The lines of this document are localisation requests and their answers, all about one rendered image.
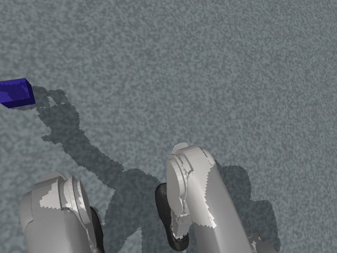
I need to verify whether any left robot foot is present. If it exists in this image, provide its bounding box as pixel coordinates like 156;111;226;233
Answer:
90;207;105;253

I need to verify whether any small box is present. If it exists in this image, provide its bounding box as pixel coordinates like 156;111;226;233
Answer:
0;78;36;108

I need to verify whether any right robot hand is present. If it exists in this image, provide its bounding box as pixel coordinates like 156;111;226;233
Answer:
246;232;278;253

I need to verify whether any right robot foot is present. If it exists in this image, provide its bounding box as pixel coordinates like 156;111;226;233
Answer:
155;183;189;251

